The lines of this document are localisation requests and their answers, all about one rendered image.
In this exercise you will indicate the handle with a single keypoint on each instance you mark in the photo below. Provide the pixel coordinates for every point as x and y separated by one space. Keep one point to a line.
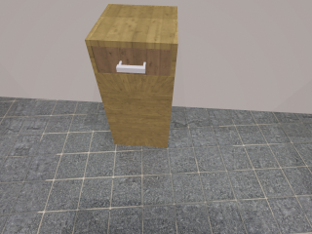
131 68

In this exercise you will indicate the drawer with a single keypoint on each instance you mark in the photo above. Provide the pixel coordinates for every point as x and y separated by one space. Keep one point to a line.
157 61

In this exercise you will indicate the cabinet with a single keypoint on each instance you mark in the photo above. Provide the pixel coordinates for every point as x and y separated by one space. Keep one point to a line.
138 107

